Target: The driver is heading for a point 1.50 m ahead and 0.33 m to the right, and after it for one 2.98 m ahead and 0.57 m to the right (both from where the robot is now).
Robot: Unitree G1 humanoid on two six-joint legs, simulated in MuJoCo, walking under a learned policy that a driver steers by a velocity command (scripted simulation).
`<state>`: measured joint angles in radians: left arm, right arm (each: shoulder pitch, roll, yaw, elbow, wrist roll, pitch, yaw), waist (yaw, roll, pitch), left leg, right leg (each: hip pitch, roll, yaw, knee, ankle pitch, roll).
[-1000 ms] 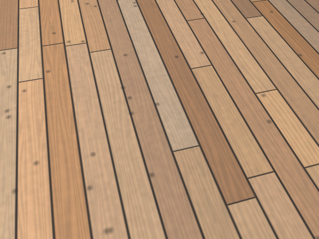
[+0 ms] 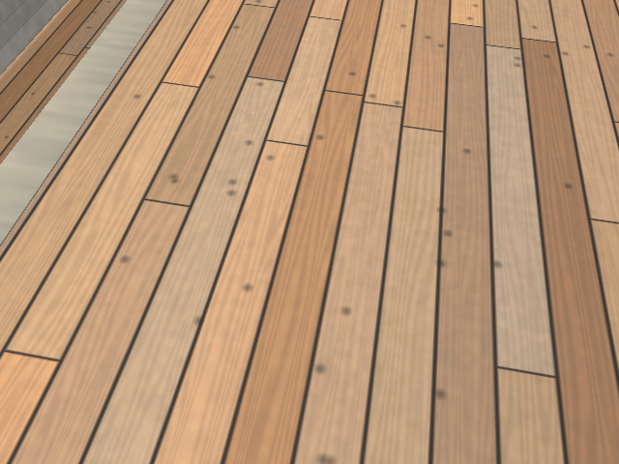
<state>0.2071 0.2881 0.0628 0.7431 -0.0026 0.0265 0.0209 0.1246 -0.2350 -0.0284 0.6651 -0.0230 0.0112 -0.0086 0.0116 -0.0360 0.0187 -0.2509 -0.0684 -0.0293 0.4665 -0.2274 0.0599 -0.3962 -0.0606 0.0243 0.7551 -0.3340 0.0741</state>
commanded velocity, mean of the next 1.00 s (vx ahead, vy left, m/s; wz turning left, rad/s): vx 0.07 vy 0.00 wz -0.30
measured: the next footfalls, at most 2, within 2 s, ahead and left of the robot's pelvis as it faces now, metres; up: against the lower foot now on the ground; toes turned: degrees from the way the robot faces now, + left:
right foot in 0.06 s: +0.04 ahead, -0.15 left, +0.00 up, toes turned -2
right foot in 0.72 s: -0.02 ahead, -0.16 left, +0.00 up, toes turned -24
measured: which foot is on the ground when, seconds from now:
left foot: down 0.00-0.70, up 0.72-1.00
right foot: up 0.00-0.04, down 0.06-0.30, up 0.32-0.70, down 0.72-1.00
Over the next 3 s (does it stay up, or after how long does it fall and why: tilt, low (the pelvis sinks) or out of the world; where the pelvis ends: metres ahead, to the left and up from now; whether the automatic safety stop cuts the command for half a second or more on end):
stays up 1.06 -0.30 0.01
